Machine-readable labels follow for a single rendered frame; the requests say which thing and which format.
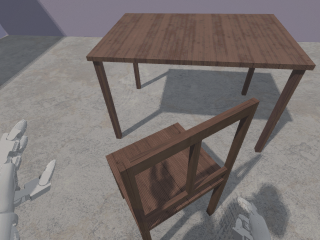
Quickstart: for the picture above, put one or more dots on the robot left hand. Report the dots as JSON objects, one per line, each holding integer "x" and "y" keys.
{"x": 12, "y": 146}

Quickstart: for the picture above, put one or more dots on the table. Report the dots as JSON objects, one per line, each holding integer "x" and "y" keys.
{"x": 202, "y": 39}

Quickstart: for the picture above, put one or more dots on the left robot forearm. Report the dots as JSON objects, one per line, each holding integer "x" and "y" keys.
{"x": 8, "y": 222}

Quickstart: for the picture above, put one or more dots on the robot right hand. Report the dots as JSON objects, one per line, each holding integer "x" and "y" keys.
{"x": 255, "y": 227}

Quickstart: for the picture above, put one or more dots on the chair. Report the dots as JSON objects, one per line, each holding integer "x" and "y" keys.
{"x": 163, "y": 173}

